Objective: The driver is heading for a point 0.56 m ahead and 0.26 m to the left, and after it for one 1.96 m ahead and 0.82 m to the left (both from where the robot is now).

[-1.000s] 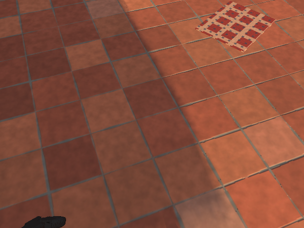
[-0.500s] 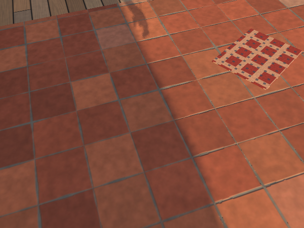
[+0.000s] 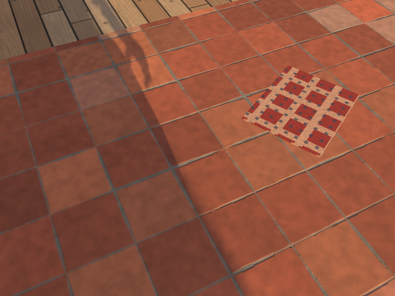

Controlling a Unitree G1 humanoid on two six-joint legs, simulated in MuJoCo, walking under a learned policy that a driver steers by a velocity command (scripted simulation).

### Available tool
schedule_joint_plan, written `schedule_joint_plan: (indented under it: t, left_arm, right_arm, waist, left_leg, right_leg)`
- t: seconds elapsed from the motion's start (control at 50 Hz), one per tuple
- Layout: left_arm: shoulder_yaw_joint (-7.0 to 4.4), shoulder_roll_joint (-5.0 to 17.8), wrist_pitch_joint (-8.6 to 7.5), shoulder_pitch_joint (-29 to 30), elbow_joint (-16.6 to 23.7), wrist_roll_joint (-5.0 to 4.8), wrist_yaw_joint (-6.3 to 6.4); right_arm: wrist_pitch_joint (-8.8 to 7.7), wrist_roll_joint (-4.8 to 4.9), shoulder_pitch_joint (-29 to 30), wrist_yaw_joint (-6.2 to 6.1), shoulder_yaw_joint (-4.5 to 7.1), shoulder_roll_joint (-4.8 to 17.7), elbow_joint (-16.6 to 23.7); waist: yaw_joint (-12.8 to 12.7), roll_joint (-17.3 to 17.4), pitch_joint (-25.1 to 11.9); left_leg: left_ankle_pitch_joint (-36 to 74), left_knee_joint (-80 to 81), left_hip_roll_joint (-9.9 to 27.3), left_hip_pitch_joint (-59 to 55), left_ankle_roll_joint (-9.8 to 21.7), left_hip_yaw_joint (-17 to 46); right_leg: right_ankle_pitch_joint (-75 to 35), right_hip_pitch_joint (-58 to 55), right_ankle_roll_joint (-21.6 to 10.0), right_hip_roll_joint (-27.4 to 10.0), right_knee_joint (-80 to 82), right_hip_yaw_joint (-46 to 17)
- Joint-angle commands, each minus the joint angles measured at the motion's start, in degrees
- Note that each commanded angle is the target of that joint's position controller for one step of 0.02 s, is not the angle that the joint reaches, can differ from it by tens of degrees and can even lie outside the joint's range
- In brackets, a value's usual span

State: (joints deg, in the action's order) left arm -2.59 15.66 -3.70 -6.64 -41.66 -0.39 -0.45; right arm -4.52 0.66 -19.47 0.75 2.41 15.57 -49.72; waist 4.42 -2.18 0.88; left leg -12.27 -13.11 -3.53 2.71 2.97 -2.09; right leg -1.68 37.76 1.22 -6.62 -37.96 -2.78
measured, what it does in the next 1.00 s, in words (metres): walks ahead, turning left: right foot, then left foot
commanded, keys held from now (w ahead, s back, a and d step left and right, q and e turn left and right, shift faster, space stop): w+q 1.00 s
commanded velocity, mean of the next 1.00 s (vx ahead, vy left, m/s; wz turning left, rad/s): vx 0.50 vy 0.00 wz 0.49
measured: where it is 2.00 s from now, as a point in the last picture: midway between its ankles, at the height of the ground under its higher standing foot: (75, 174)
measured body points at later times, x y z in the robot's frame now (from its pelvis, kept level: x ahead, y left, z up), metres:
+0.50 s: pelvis +0.27 -0.03 +0.00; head +0.29 -0.03 +0.45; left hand +0.24 +0.25 -0.13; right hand +0.50 -0.25 -0.10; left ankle +0.39 +0.16 -0.69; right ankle +0.22 -0.15 -0.75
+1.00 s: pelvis +0.51 +0.10 +0.00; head +0.53 +0.13 +0.45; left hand +0.57 +0.43 -0.09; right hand +0.71 -0.12 -0.10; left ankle +0.44 +0.15 -0.75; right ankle +0.77 +0.03 -0.69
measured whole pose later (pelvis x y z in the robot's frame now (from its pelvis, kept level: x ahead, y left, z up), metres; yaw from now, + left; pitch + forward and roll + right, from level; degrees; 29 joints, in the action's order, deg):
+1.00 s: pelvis +0.51 +0.10 +0.00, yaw +32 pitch +2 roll -1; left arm -3.2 16.7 -5.3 -1.6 -42.4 0.2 -0.4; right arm -2.4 1.0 -19.7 -0.5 4.2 15.8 -41.8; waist 3.9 -2.1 2.1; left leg -13.1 -19.8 -5.7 7.9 4.7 6.8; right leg -0.3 36.9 3.8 -4.4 -37.3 -5.7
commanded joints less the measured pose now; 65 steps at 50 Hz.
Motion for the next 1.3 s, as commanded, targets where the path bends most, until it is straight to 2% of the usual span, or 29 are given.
schedule_joint_plan:
  t: [0.02, 0.1, 0.14, 0.16, 0.18, 0.2, 0.22, 0.26, 0.34, 0.46, 0.58, 0.64, 0.66, 0.68, 0.7, 0.72, 0.74, 0.78, 0.86, 0.96, 1.06, 1.12, 1.14, 1.16, 1.18, 1.2, 1.22, 1.26, 1.3]
  left_arm:
    - [-0.51, 3.1, -1.53, 7.4, 5.5, -0.36, -0.85]
    - [-1.61, 6.1, -2.6, 4.2, 5.0, -0.37, -1.45]
    - [-3.85, 10.7, -2.88, -10.3, 1.4, 0.52, -0.59]
    - [-5.19, 16.2, -2.5, -17.6, 0.6, 1.69, -0.01]
    - [-4.75, 14.3, -1.93, -19.4, -0.1, 1.15, -0.21]
    - [-3.44, 9.9, -1.81, -16.1, 0.2, 0.61, -0.12]
    - [-2.75, 7.8, -1.74, -12.8, 0.5, 0.41, 0.07]
    - [-1.76, 4.6, -2.17, -6.6, 0.1, 0.76, -0.1]
    - [-2.51, 5.6, -3.32, -3.9, -1.5, 1.21, 0.13]
    - [-3.49, 8.6, -2.55, -6.1, -3.8, 0.97, 1.21]
    - [-4.68, 11.5, -0.37, -9.3, -6.1, -0.84, 1.31]
    - [-5.14, 13.3, 0.97, -7.2, -5.7, -1.8, 1.55]
    - [-4.45, 11.7, 0.91, -7.8, -5.4, -1.21, 1.69]
    - [-2.05, 4.0, 0.02, -12.2, -2.7, 1.84, 1.26]
    - [-1.17, 4.1, -2.37, -10.6, -1.2, 0.68, 0.62]
    - [-2.37, 8.9, -3.82, -2.8, 0.3, -1.98, 0.06]
    - [-2.13, 8.4, -4.64, -1.1, 1.1, -2.14, 0.1]
    - [-2.69, 8.8, -4.36, -2.6, -0.4, 0.37, 0.84]
    - [-2.44, 6.4, -2.06, -2.4, 0.0, 1.27, 0.72]
    - [-1.19, 4.0, -2.19, 7.9, 3.0, 0.69, 0.05]
    - [-1.87, 6.6, -3.26, 11.0, 4.7, -0.12, -1.11]
    - [-2.84, 8.2, -4.09, 3.9, 2.7, 0.05, -1.24]
    - [-3.64, 9.8, -4.43, -1.8, 1.3, 0.84, -1.0]
    - [-4.2, 12.6, -4.45, -10.1, 0.5, 1.55, -0.72]
    - [-5.44, 16.7, -3.68, -14.8, -2.6, 1.67, -1.34]
    - [-4.08, 10.9, -3.62, -13.4, -1.8, -0.17, -1.77]
    - [-3.21, 7.8, -3.27, -10.7, -1.3, -0.33, -1.56]
    - [-2.4, 6.2, -2.66, -6.6, -1.1, 0.75, -1.33]
    - [-1.78, 5.0, -2.86, -6.2, -1.8, 1.1, -0.98]
  right_arm:
    - [0.21, 0.68, -2.1, -0.57, 2.51, 10.4, 1.6]
    - [1.4, 0.89, -1.2, -1.27, 3.25, 11.6, 1.3]
    - [1.45, 0.1, -0.4, -1.24, 2.0, 8.2, 2.1]
    - [0.73, -0.6, -4.8, -1.09, 0.3, 2.5, 4.0]
    - [-0.15, 0.64, -6.9, -0.92, 0.06, 2.7, 4.0]
    - [-0.34, 1.95, -3.2, -0.87, 1.75, 8.6, 4.2]
    - [-0.25, 1.99, 0.8, -0.89, 2.06, 9.1, 5.2]
    - [0.82, 1.06, 2.4, -1.06, 2.57, 7.8, 5.5]
    - [3.23, 0.97, 2.4, -0.98, 2.39, 4.3, 6.6]
    - [2.79, 0.53, 11.4, 0.77, 1.65, 2.6, 9.9]
    - [3.07, 0.44, 18.1, 2.42, 1.86, 3.8, 14.2]
    - [3.55, 0.61, 6.1, 2.19, 4.52, 8.1, 12.3]
    - [3.93, 0.81, -3.8, 1.27, 6.69, 12.1, 9.5]
    - [4.06, 1.34, -5.5, 0.19, 8.08, 19.3, 8.9]
    - [2.8, 0.84, -5.6, 0.8, 7.05, 18.2, 11.6]
    - [1.82, 0.35, -4.6, 1.28, 5.71, 13.6, 11.1]
    - [1.18, 0.37, -2.1, 1.23, 5.23, 12.0, 11.0]
    - [1.02, 0.01, 5.1, 0.76, 3.96, 8.2, 12.5]
    - [0.73, -0.07, 5.1, -0.52, 4.12, 9.3, 13.2]
    - [1.31, 0.42, 1.4, -1.77, 4.52, 10.3, 11.9]
    - [1.94, 0.85, -1.7, -2.05, 4.58, 9.8, 10.4]
    - [2.45, 0.43, -0.6, -2.23, 4.28, 8.6, 10.4]
    - [2.35, 0.11, -1.0, -2.03, 3.38, 6.2, 10.5]
    - [2.28, -0.91, -2.4, -1.94, 2.12, 3.3, 11.3]
    - [1.69, 1.31, -11.1, -1.9, 1.5, 1.0, 11.9]
    - [1.51, 1.73, -9.6, -2.08, 2.34, 6.9, 10.3]
    - [1.5, 1.39, -2.6, -1.95, 2.98, 9.4, 11.1]
    - [1.14, -0.06, 4.0, -1.91, 2.88, 8.1, 12.7]
    - [0.99, 0.13, 3.4, -1.29, 2.65, 6.3, 12.8]
  waist:
    - [0.5, 5.3, 2.6]
    - [-3.2, 7.3, 0.8]
    - [-10.3, 5.1, -9.7]
    - [-10.5, -6.4, -19.6]
    - [-10.3, -16.1, -24.5]
    - [-10.7, -9.2, -15.8]
    - [-9.9, -6.3, -9.8]
    - [-6.5, -4.7, -3.1]
    - [-3.8, -3.1, 0.0]
    - [-6.4, -0.5, 2.4]
    - [-7.5, -0.7, 4.2]
    - [0.4, -1.9, -3.6]
    - [4.9, 0.8, -8.9]
    - [0.3, 16.7, -12.2]
    - [0.6, 14.9, -22.4]
    - [3.1, 8.1, -16.3]
    - [1.4, 6.7, -10.3]
    - [-3.5, 3.9, -5.1]
    - [-5.3, 4.3, -3.3]
    - [-1.5, 6.7, -0.4]
    - [-0.7, 7.9, -0.1]
    - [-4.5, 10.1, -1.9]
    - [-7.0, 8.9, -6.1]
    - [-9.7, 1.9, -14.2]
    - [-5.6, -19.6, -18.2]
    - [-7.3, -11.5, -13.4]
    - [-8.7, -5.8, -6.7]
    - [-7.2, -0.8, -1.1]
    - [-5.3, -3.5, -1.4]
  left_leg:
    - [12.7, 3.2, 15.1, 2.5, 8.7, 8.9]
    - [16.4, -3.9, 17.3, -1.1, 6.7, 12.8]
    - [20.0, -22.3, 11.6, 6.2, 3.4, 9.2]
    - [1.1, -43.6, 3.9, 25.5, -0.6, 4.2]
    - [-21.9, -55.6, 1.2, 36.5, -1.7, 7.7]
    - [-19.0, -60.7, 4.7, 41.3, -1.5, 10.0]
    - [-14.0, -60.6, 7.2, 42.0, -1.2, 8.4]
    - [-7.0, -55.5, 10.5, 37.8, -1.7, 8.2]
    - [-0.9, -51.6, 11.9, 35.2, -3.1, 7.9]
    - [13.8, -32.8, 10.9, 35.2, -3.0, 4.2]
    - [6.8, -24.0, 8.5, 34.8, 0.7, -0.4]
    - [2.0, -21.1, 1.5, 16.7, 4.9, -5.4]
    - [4.5, -18.9, 0.6, 0.2, 7.2, -2.5]
    - [2.9, -16.7, 15.4, -18.7, 15.4, 24.3]
    - [-9.6, -5.5, 23.2, -26.6, 23.1, 50.7]
    - [-8.0, -2.4, 22.1, -23.4, 19.0, 44.6]
    - [-3.8, -2.8, 19.9, -16.0, 16.9, 36.9]
    - [7.8, -2.3, 15.4, -1.3, 13.9, 26.0]
    - [17.0, 0.5, 12.5, 8.0, 14.0, 19.6]
    - [9.1, 0.2, 8.9, 11.6, 10.2, 16.2]
    - [4.4, -5.3, 11.5, 6.9, 8.7, 22.7]
    - [9.2, -11.8, 11.5, 4.6, 6.9, 24.3]
    - [12.7, -19.6, 8.4, 5.9, 5.2, 21.8]
    - [3.0, -35.9, 4.5, 13.0, 3.0, 17.0]
    - [-20.9, -53.3, -2.9, 33.2, -0.9, 11.5]
    - [-20.2, -60.0, 0.7, 40.2, -1.3, 14.4]
    - [-14.8, -61.0, 2.5, 41.9, -1.2, 13.5]
    - [-8.4, -56.4, 5.9, 39.6, -1.2, 11.0]
    - [-6.0, -51.6, 8.2, 35.3, -1.3, 9.4]
  right_leg:
    - [-2.6, -3.5, 0.0, 2.5, 6.0, 1.2]
    - [4.1, -10.9, -2.1, 4.1, 10.8, 0.7]
    - [3.7, -34.3, -5.9, 1.4, 10.2, -0.7]
    - [7.2, -56.7, -12.3, -12.9, 9.7, -19.4]
    - [17.9, -60.9, -17.0, -18.4, 17.9, -37.5]
    - [23.9, -54.4, -14.6, -16.5, 19.8, -31.8]
    - [22.9, -47.1, -12.8, -14.5, 21.0, -23.8]
    - [15.3, -34.9, -11.1, -10.2, 25.4, -13.3]
    - [5.0, -28.3, -11.9, -9.3, 30.3, -2.5]
    - [-0.2, -31.6, -10.7, -7.9, 31.2, 9.1]
    - [-10.8, -42.0, -8.6, -10.9, 25.5, 13.3]
    - [-34.9, -41.3, -6.0, -8.9, 5.4, 16.7]
    - [-27.3, -31.9, -3.6, -6.5, -9.3, 17.4]
    - [19.4, -7.1, 0.4, 1.8, -30.8, 16.3]
    - [37.8, 4.3, 0.9, 8.9, -41.5, 1.5]
    - [32.7, 10.1, -0.6, 5.7, -42.4, -2.1]
    - [27.4, 10.4, -1.8, 3.4, -38.4, -1.6]
    - [21.0, 2.1, -1.4, -0.3, -29.4, -2.1]
    - [15.1, -2.9, 1.6, 0.4, -19.7, -0.6]
    - [-1.6, -6.3, 3.0, 4.3, 1.6, -0.2]
    - [-0.9, -9.7, 1.4, 5.8, 9.3, -2.3]
    - [4.0, -17.7, -1.6, 6.2, 12.0, -0.3]
    - [4.3, -27.1, -3.7, 4.4, 12.3, -1.2]
    - [7.2, -41.3, -7.2, -5.0, 11.5, -11.6]
    - [22.5, -55.7, -16.6, -15.2, 19.3, -39.9]
    - [34.8, -53.9, -15.9, -15.1, 22.2, -43.3]
    - [32.8, -47.5, -13.7, -12.9, 22.5, -34.1]
    - [19.4, -36.7, -12.9, -8.8, 23.9, -23.0]
    - [11.9, -32.8, -12.7, -6.2, 25.8, -17.3]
